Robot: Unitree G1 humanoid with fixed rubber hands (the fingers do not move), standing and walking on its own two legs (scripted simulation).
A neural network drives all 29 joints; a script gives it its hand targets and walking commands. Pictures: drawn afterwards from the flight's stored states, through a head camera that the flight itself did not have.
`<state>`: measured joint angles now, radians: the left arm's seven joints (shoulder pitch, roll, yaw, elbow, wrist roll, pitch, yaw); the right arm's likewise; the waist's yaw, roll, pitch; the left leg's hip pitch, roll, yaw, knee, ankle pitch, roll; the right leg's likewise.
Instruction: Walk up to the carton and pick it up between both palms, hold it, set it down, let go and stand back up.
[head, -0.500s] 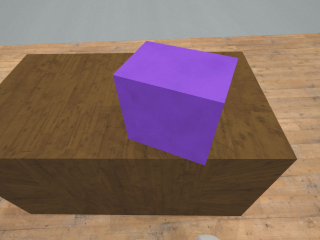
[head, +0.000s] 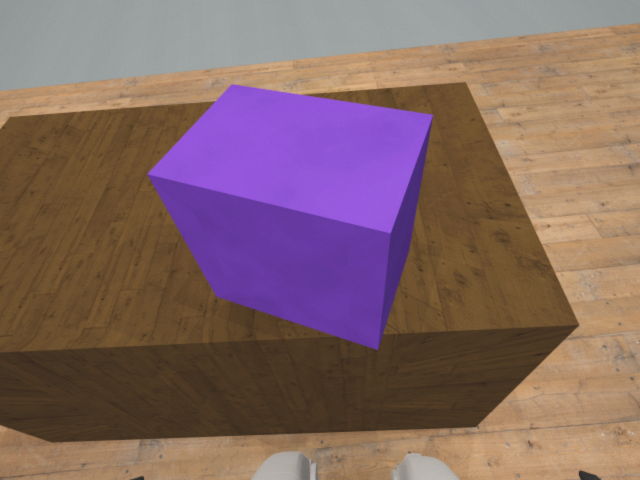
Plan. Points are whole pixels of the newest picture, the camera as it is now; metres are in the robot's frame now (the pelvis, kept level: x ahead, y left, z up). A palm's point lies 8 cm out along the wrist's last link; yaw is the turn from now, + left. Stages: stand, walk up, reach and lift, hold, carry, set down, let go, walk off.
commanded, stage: walk up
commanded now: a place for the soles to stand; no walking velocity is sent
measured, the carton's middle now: (306, 220) +0.45 +0.06 +0.05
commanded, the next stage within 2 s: none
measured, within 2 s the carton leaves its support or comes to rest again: neither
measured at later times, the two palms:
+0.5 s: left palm out of the picture +0.06 +0.31 -0.12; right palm out of the picture +0.11 -0.30 -0.09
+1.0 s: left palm out of the picture +0.08 +0.31 -0.10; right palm out of the picture +0.13 -0.30 -0.09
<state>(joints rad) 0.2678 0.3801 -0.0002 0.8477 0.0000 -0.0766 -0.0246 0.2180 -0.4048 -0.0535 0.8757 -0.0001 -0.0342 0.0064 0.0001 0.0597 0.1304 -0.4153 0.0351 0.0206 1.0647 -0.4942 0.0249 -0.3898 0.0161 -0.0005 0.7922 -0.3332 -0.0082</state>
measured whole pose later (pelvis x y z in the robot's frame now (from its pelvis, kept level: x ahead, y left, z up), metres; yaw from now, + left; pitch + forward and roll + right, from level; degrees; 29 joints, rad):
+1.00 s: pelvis +0.02 +0.01 +0.00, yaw +2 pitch -3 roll -1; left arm 0.27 0.38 0.00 0.86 0.00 -0.07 -0.01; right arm 0.19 -0.39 -0.05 0.88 0.00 -0.05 0.01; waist 0.00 0.02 0.08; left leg -0.37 0.01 0.03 0.83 -0.41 0.03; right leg -0.36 -0.01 -0.01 0.79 -0.39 0.01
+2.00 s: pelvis +0.01 +0.02 +0.00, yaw +4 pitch -5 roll +0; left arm 0.27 0.39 0.00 0.87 0.00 -0.08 0.03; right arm 0.20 -0.40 -0.06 0.88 0.00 0.01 0.02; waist 0.00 0.03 0.14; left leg -0.36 0.01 0.03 0.97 -0.54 0.04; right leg -0.38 -0.01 -0.01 0.81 -0.34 0.00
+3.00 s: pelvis +0.03 +0.04 +0.00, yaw +5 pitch -4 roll -1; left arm 0.26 0.39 0.00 0.88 0.00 -0.08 0.03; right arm 0.12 -0.40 -0.06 0.90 0.00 -0.02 0.02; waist 0.00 0.03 0.11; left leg -0.32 0.01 0.03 0.81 -0.42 0.02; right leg -0.36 0.00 0.01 0.78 -0.36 0.00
